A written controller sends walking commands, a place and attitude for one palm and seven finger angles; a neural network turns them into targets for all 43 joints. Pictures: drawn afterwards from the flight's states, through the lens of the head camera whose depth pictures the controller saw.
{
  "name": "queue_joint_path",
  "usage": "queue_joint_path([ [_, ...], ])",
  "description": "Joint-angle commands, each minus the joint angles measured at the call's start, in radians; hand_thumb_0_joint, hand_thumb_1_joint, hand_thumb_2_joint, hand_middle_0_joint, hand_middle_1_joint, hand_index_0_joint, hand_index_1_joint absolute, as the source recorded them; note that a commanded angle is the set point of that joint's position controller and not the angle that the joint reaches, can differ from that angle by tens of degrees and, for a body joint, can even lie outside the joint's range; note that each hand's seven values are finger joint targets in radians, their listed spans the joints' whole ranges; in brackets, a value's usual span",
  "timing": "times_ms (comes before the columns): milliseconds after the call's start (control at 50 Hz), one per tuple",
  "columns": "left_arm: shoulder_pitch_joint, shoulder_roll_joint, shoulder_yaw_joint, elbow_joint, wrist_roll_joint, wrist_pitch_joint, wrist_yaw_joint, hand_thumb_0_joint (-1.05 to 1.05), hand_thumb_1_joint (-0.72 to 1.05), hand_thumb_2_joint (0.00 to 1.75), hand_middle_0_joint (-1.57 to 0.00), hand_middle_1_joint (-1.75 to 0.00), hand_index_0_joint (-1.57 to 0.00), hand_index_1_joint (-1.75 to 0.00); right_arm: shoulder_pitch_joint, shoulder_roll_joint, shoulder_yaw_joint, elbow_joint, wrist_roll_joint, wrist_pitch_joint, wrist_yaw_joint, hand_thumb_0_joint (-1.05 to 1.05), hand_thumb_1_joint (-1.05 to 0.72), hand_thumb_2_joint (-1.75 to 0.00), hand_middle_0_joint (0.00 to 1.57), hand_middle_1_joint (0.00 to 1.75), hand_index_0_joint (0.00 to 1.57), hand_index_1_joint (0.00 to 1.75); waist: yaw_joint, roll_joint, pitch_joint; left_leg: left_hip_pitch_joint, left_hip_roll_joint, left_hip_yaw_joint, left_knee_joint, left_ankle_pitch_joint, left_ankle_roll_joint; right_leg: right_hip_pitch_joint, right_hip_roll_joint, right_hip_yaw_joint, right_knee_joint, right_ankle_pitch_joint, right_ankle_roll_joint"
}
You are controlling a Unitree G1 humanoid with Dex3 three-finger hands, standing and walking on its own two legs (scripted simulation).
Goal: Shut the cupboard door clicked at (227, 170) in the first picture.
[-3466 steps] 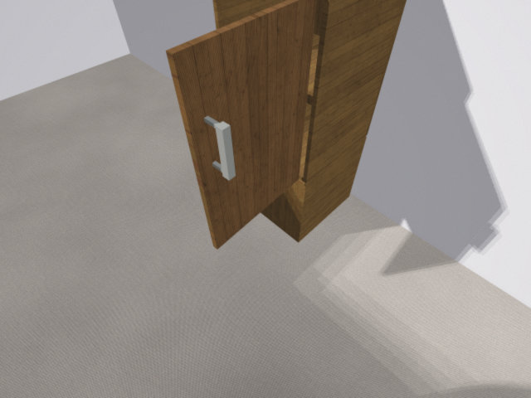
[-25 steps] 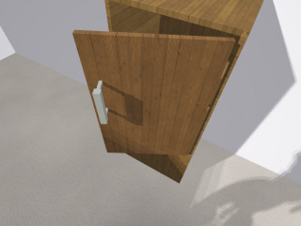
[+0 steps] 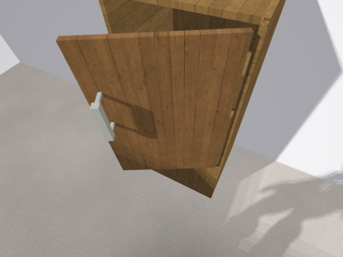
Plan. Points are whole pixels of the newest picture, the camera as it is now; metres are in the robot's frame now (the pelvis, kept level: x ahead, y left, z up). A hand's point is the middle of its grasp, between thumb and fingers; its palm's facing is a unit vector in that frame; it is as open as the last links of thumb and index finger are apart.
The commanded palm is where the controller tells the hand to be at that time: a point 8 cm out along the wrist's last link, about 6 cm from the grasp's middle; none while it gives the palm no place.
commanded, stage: come to a stop and stand still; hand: left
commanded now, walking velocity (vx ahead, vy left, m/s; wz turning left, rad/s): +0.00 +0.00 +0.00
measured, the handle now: (105, 117) +0.45 +0.21 +0.04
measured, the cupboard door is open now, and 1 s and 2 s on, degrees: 29 29 29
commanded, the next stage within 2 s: look again from close up in 0.36 s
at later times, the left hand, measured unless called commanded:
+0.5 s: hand out of the picture +0.02 +0.21 -0.16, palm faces +0.00 -0.97 -0.26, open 7.4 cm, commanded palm none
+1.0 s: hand out of the picture +0.04 +0.18 -0.16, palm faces +0.00 -0.98 -0.21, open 7.4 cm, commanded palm none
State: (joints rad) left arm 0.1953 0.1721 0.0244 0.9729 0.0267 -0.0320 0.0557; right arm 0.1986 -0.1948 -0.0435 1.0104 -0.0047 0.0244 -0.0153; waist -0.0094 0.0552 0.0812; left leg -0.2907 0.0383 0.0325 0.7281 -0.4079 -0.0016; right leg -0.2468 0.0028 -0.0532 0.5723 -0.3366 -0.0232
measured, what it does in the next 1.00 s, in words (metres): stands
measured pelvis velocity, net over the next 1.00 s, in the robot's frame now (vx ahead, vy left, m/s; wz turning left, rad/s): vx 0.01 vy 0.00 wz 0.00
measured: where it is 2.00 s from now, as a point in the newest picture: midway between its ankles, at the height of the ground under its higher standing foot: outside the picture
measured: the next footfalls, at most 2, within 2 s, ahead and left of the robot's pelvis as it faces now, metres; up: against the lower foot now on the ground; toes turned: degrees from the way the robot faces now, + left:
none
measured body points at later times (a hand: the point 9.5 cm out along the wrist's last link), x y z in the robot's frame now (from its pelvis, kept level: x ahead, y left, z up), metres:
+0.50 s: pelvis -0.01 +0.01 +0.01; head +0.01 +0.00 +0.46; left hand +0.02 +0.26 -0.14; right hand +0.02 -0.23 -0.15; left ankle -0.01 +0.11 -0.73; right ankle -0.02 -0.10 -0.73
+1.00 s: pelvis +0.01 +0.00 +0.01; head +0.03 +0.00 +0.46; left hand +0.04 +0.24 -0.14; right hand +0.05 -0.23 -0.15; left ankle -0.01 +0.11 -0.73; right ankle -0.02 -0.10 -0.73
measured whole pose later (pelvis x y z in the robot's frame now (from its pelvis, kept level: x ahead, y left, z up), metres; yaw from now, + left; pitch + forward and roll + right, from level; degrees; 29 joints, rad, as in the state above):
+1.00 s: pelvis +0.01 +0.00 +0.01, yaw +0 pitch +0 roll +1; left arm 0.22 0.18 -0.01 1.11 0.02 -0.02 0.03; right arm 0.20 -0.18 0.02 1.13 -0.01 -0.02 -0.02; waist 0.00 -0.01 0.02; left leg -0.15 -0.01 0.06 0.40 -0.24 0.02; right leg -0.14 -0.01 -0.05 0.42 -0.28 -0.02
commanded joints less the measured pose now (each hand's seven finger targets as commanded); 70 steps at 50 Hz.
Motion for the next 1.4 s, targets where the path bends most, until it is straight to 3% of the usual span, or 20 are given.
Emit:
queue_joint_path([
  [0,0.074,0.177,0.02,-0.061,0.002,-0.025,0.004,0.0,0.9,0.9,-0.2,-0.3,-0.2,-0.3,-0.003,-0.051,-0.012,-0.115,0.0,-0.019,0.01,0.0,-0.9,-0.9,0.2,0.3,0.2,0.3,0.002,-0.223,-0.153,-0.106,-0.008,-0.017,0.108,-0.063,0.013,0.204,-0.245,0.165,-0.115,0.909,-0.129],
  [80,-0.017,0.201,0.019,-0.085,-0.014,-0.005,-0.001,0.0,0.9,0.9,-0.2,-0.3,-0.2,-0.3,0.07,-0.07,-0.008,-0.08,-0.006,-0.029,0.007,0.0,-0.9,-0.9,0.2,0.3,0.2,0.3,-0.04,-0.113,-0.104,0.133,-0.018,0.013,-0.2,0.164,0.008,-0.011,-0.178,0.123,-0.123,0.354,-0.088],
  [140,-0.002,0.149,0.01,-0.081,-0.017,0.015,-0.008,0.0,0.9,0.9,-0.2,-0.3,-0.2,-0.3,0.044,-0.141,-0.001,-0.087,-0.022,-0.044,0.004,0.0,-0.9,-0.9,0.2,0.3,0.2,0.3,0.002,0.038,0.015,-0.005,0.12,-0.16,-0.365,0.159,0.081,-0.039,-0.057,0.074,-0.132,-0.009,-0.011],
  [180,0.013,0.158,0.008,-0.056,-0.011,0.016,-0.013,0.0,0.9,0.9,-0.2,-0.3,-0.2,-0.3,0.003,-0.13,0.007,-0.083,-0.019,-0.047,0.005,0.0,-0.9,-0.9,0.2,0.3,0.2,0.3,0.018,0.084,0.039,-0.061,0.095,-0.17,-0.411,0.082,0.075,0.014,-0.064,0.075,-0.134,-0.006,-0.013],
  [360,0.043,0.163,-0.006,-0.006,-0.012,0.002,-0.027,0.0,0.9,0.9,-0.2,-0.3,-0.2,-0.3,0.051,-0.123,0.024,-0.033,-0.014,-0.055,0.001,0.0,-0.9,-0.9,0.2,0.3,0.2,0.3,0.005,-0.079,-0.055,0.073,0.058,-0.101,-0.397,0.151,0.052,0.028,-0.106,0.12,-0.224,0.025,-0.02],
  [520,0.064,0.169,-0.012,0.047,-0.015,-0.004,-0.024,0.0,0.9,0.9,-0.2,-0.3,-0.2,-0.3,0.054,-0.129,0.035,0.029,-0.007,-0.063,-0.004,0.0,-0.9,-0.9,0.2,0.3,0.2,0.3,0.009,-0.07,-0.085,0.117,0.065,-0.087,-0.371,0.32,0.047,0.079,-0.121,0.111,-0.196,0.222,-0.017],
  [980,0.068,0.151,-0.014,0.1,-0.013,-0.001,-0.018,0.0,0.9,0.9,-0.2,-0.3,-0.2,-0.3,0.033,-0.108,0.037,0.097,-0.007,-0.062,-0.015,0.0,-0.9,-0.9,0.2,0.3,0.2,0.3,0.014,-0.067,-0.054,0.142,0.067,-0.075,-0.373,0.402,0.038,0.101,-0.13,0.099,-0.203,0.343,-0.012],
  [1000,0.172,0.111,-0.019,0.125,-0.004,-0.013,0.024,0.0,0.9,0.9,-0.2,-0.3,-0.2,-0.3,-0.004,-0.106,0.035,0.027,0.003,-0.064,-0.009,0.0,-0.9,-0.9,0.2,0.3,0.2,0.3,0.035,-0.061,-0.02,0.084,0.076,-0.03,-0.17,0.467,0.009,0.062,-0.175,0.151,-0.193,0.647,0.02],
  [1020,-0.707,0.774,0.493,-1.49,-0.125,-0.295,0.04,0.0,0.9,0.9,-0.2,-0.3,-0.2,-0.3,0.125,-0.308,-0.018,-0.245,0.013,-0.25,-0.099,0.0,-0.9,-0.9,0.2,0.3,0.2,0.3,-0.105,-0.001,-0.447,0.452,0.027,-0.077,-0.145,0.708,0.036,0.076,-0.065,0.038,0.078,0.677,0.01],
  [1040,0.04,0.189,0.017,-1.1,-0.136,-0.202,0.04,0.0,0.9,0.9,-0.22,-0.32,-0.22,-0.32,0.03,-0.176,0.057,-0.252,0.077,-0.326,-0.119,0.0,-0.9,-0.9,0.2,0.3,0.2,0.3,-0.031,0.367,-0.512,0.534,0.013,-0.089,-0.155,0.842,0.021,-0.059,0.003,-0.021,0.226,0.301,0.013],
  [1060,0.069,0.202,0.101,-1.106,-0.192,-0.157,0.088,0.0,0.9,0.9,-0.24,-0.34,-0.24,-0.34,0.022,-0.179,0.045,-0.215,0.05,-0.351,-0.111,0.0,-0.9,-0.9,0.2,0.3,0.2,0.3,0.01,0.252,-0.508,0.48,0.036,-0.102,-0.193,0.936,-0.013,-0.073,0.007,-0.036,0.195,0.103,0.004],
  [1080,0.28,-0.117,-0.083,-0.908,-0.186,-0.059,0.05,0.0,0.9,0.9,-0.25,-0.36,-0.25,-0.36,0.012,-0.109,0.037,-0.223,0.045,-0.357,-0.059,0.0,-0.9,-0.9,0.2,0.3,0.2,0.3,-0.032,0.183,-0.315,0.316,0.039,-0.1,-0.293,0.863,-0.009,-0.179,-0.004,-0.033,0.111,0.038,0.015],
  [1100,0.02,0.017,-0.001,-1.089,-0.187,-0.103,0.049,0.0,0.9,0.9,-0.27,-0.38,-0.27,-0.38,0.033,-0.174,-0.011,-0.29,0.039,-0.363,-0.031,0.0,-0.9,-0.9,0.2,0.3,0.2,0.3,-0.035,0.109,-0.208,0.173,0.028,-0.104,-0.229,0.66,-0.018,-0.15,-0.016,-0.023,0.064,0.115,0.005],
  [1160,0.335,0.004,0.081,-0.784,-0.197,-0.238,-0.04,0.0,0.9,0.9,-0.33,-0.44,-0.33,-0.44,-0.014,-0.161,-0.032,-0.375,0.026,-0.371,-0.014,0.0,-0.9,-0.9,0.2,0.3,0.2,0.3,0.007,-0.215,0.021,-0.169,-0.039,-0.084,-0.105,0.277,-0.009,-0.259,-0.017,-0.043,0.01,0.105,-0.001],
  [1180,0.413,-0.049,0.059,-0.711,-0.217,-0.306,-0.094,0.0,0.9,0.9,-0.35,-0.46,-0.35,-0.46,-0.028,-0.153,-0.028,-0.399,0.02,-0.368,-0.005,0.0,-0.9,-0.9,0.2,0.3,0.2,0.3,0.017,-0.366,0.029,-0.245,-0.048,-0.078,-0.044,0.252,-0.004,-0.316,-0.018,-0.039,0.058,0.124,0.007],
  [1220,0.509,-0.032,0.126,-0.71,-0.263,-0.466,-0.232,0.0,0.9,0.9,-0.38,-0.5,-0.38,-0.5,-0.04,-0.161,-0.046,-0.433,0.006,-0.358,0.009,0.0,-0.9,-0.9,0.2,0.3,0.2,0.3,0.057,-0.488,-0.113,-0.358,-0.065,-0.052,0.08,0.259,-0.012,-0.323,-0.026,-0.007,0.205,0.317,0.029],
  [1240,0.508,-0.009,0.145,-0.715,-0.283,-0.538,-0.304,0.0,0.9,0.9,-0.4,-0.52,-0.4,-0.52,-0.047,-0.162,-0.054,-0.454,0.008,-0.356,0.014,0.0,-0.9,-0.9,0.2,0.3,0.2,0.3,0.067,-0.473,-0.167,-0.407,-0.074,-0.038,0.124,0.233,-0.019,-0.324,-0.036,0.02,0.253,0.333,0.032],
  [1300,0.442,0.123,0.264,-0.78,-0.319,-0.599,-0.422,0.0,0.9,0.9,-0.46,-0.58,-0.46,-0.58,-0.081,-0.169,-0.061,-0.549,0.019,-0.34,0.023,0.0,-0.9,-0.9,0.2,0.3,0.2,0.3,0.107,-0.176,-0.323,-0.464,-0.1,0.007,0.213,0.188,-0.016,-0.308,-0.057,0.106,0.328,0.24,0.013],
  [1340,0.297,0.206,0.321,-0.949,-0.333,-0.58,-0.409,0.0,0.9,0.9,-0.49,-0.62,-0.49,-0.62,-0.109,-0.161,-0.05,-0.609,0.022,-0.334,0.008,0.0,-0.9,-0.9,0.2,0.3,0.2,0.3,0.113,0.012,-0.419,-0.469,-0.1,0.024,0.251,0.141,-0.002,-0.334,-0.054,0.149,0.326,0.064,0.003],
  [1380,0.142,0.251,0.341,-1.13,-0.335,-0.588,-0.354,0.0,0.9,0.9,-0.53,-0.66,-0.53,-0.66,-0.088,-0.148,-0.043,-0.629,0.02,-0.331,-0.002,0.0,-0.9,-0.9,0.2,0.3,0.2,0.3,0.082,0.084,-0.469,-0.49,-0.079,0.003,0.291,0.078,0.011,-0.385,-0.053,0.201,0.3,-0.115,0.007],
])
